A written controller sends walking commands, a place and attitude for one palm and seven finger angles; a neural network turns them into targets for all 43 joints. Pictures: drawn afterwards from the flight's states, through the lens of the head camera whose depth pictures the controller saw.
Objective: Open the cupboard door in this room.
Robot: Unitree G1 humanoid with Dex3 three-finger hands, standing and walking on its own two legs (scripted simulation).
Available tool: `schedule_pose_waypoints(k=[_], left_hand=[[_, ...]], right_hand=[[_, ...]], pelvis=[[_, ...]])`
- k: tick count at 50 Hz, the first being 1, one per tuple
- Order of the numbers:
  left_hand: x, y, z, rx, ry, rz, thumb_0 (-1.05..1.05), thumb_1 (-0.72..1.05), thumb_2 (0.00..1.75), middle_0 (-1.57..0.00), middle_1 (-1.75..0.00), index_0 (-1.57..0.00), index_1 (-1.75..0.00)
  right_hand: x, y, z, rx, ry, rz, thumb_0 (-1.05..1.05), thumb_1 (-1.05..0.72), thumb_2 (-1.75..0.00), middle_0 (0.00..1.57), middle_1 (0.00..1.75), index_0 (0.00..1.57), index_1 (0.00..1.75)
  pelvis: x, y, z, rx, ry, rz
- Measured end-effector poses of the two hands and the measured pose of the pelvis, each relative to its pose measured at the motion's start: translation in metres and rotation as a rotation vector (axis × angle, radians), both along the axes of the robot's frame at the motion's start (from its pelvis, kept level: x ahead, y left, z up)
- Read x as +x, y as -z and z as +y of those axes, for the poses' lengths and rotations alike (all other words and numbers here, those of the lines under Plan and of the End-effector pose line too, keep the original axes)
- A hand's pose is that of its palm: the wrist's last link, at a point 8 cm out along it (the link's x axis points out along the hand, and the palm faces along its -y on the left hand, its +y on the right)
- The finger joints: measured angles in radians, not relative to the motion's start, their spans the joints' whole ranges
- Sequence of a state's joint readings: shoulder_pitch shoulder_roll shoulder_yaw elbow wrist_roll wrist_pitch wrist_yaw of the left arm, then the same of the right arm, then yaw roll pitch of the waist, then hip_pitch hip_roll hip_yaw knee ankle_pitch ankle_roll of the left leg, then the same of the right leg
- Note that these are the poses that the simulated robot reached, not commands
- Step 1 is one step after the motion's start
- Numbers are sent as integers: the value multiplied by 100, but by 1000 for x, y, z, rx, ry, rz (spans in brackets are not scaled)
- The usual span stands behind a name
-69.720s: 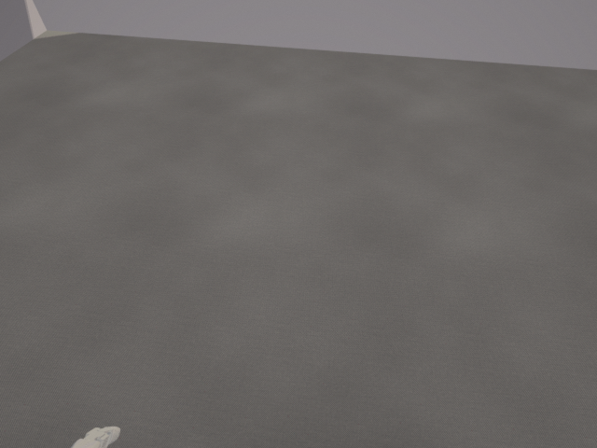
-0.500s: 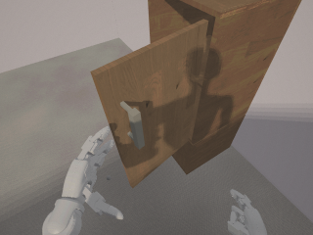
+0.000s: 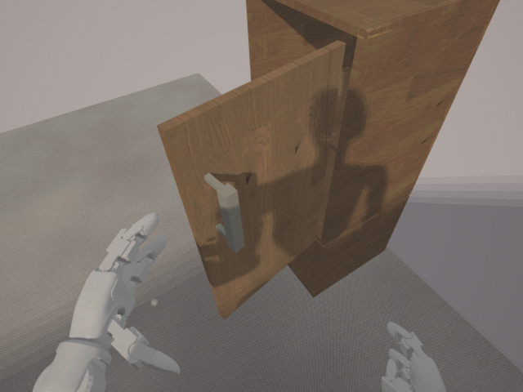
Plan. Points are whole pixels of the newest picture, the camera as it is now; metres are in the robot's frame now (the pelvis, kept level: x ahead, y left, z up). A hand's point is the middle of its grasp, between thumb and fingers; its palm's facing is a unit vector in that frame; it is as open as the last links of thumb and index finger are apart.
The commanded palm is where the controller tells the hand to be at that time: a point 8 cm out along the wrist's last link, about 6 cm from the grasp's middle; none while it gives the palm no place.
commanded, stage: draw the hand back to the body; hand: left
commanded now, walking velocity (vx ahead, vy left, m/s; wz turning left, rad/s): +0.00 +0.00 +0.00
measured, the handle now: (224, 213) +0.37 +0.08 +0.08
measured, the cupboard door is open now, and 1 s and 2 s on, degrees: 100 100 100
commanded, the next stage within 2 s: step back with the hand held close in 1.30 s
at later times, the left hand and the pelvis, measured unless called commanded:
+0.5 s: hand (81, 291) +0.21 +0.22 +0.14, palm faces +0.25 -0.91 -0.33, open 14.1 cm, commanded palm +0.17 +0.27 +0.16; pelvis +0.01 +0.02 +0.03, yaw -1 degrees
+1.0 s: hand (9, 258) +0.22 +0.28 +0.19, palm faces +0.44 -0.80 -0.41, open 8.3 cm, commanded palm +0.17 +0.31 +0.20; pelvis +0.02 +0.02 +0.04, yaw -2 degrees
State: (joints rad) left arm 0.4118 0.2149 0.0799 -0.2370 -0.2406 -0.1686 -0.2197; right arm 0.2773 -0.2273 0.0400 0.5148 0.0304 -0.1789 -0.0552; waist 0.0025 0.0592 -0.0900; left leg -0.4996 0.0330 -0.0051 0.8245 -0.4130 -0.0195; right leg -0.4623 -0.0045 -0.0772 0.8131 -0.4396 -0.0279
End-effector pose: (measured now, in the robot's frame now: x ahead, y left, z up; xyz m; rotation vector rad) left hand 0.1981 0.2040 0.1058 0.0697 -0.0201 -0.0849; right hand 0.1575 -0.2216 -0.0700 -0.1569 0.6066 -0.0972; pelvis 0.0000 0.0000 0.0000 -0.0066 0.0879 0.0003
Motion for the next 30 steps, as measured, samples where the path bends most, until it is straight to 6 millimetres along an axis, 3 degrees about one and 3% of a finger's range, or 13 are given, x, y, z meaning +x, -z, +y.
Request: schedule_pose_waypoints(k=[12,14,20,30], left_hand=[[-13,-20,30,6,-15,-9,-1,-47,31,-15,-30,-16,-30],[-14,-27,35,87,-75,-12,-1,-44,33,-16,-30,-16,-30],[-22,-41,49,207,-272,-6,-1,-29,39,-16,-30,-17,-30],[-20,-61,78,306,-396,-20,0,4,53,-18,-30,-18,-30]], right_hand=[[20,-18,9,-26,-32,-71,1,-90,-90,20,30,21,30],[23,-22,12,-37,-34,-74,1,-90,-90,20,30,21,30],[24,-29,22,-48,-34,-33,1,-90,-90,20,30,21,30],[24,-27,34,-45,-51,48,1,-90,-90,20,30,21,30]], pelvis=[[2,-7,8,-10,-12,-38],[3,-10,9,-10,-5,-51],[6,-23,14,-9,7,-88],[14,-35,22,-3,17,-131]])
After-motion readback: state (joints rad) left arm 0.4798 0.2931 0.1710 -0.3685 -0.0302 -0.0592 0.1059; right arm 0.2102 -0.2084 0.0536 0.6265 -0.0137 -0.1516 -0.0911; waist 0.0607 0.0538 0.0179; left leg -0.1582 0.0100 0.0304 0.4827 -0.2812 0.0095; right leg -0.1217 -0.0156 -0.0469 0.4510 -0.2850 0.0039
